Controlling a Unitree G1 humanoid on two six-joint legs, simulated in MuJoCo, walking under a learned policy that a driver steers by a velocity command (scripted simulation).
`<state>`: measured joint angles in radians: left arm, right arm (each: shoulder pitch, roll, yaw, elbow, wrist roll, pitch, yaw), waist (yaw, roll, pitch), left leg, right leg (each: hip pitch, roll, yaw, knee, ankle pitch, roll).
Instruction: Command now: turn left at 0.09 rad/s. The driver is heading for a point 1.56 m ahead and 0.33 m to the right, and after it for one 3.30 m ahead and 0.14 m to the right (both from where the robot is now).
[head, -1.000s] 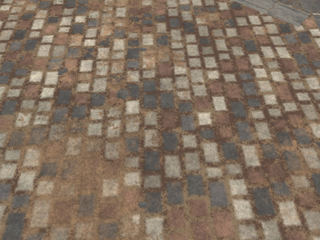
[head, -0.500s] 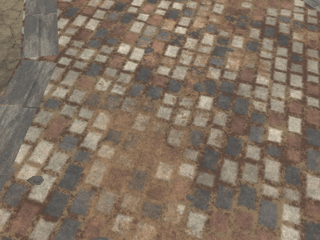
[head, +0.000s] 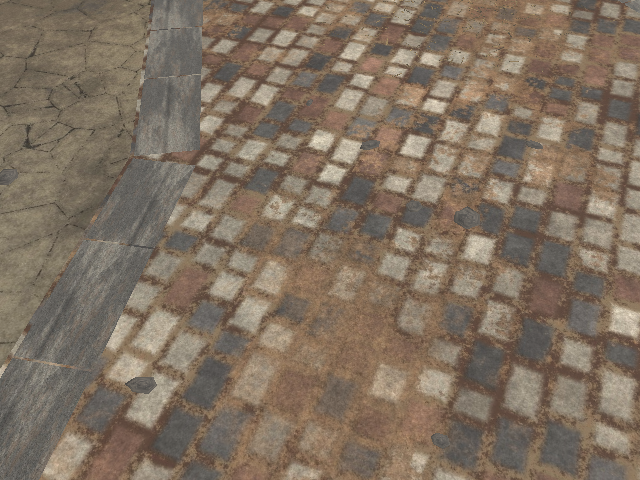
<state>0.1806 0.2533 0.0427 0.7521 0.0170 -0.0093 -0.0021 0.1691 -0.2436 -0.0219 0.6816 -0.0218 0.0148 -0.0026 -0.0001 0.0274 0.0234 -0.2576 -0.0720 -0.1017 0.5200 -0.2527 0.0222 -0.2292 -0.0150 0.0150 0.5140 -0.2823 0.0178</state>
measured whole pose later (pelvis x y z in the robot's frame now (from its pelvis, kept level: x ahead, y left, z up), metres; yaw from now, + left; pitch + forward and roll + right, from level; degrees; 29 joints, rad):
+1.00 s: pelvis +0.04 -0.02 +0.01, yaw +0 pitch +0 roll +0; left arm 0.33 0.28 0.04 0.93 -0.02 -0.04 0.02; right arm 0.23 -0.26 -0.06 0.94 0.02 -0.06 -0.01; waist 0.04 -0.02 0.00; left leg -0.35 0.03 0.01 0.74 -0.41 0.02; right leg -0.09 0.01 0.01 0.36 -0.27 -0.04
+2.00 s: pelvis +0.53 -0.05 +0.01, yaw -22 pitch +2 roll -1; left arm 0.33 0.28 0.06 0.77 -0.02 -0.06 0.00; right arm 0.06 -0.28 -0.02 0.72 0.00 -0.12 0.01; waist 0.08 0.05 0.02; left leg -0.61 0.07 -0.07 0.54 0.10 -0.04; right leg -0.09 0.13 0.13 0.35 -0.28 -0.09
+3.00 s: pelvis +1.03 -0.28 +0.01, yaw -16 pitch +1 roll -2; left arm 0.33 0.27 0.06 0.85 0.01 -0.10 0.00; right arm 0.17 -0.28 -0.05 0.76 0.02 -0.04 0.02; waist 0.06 0.05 0.01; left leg -0.69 0.10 -0.06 0.75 0.06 0.00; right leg 0.03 0.06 -0.18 0.20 -0.25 -0.05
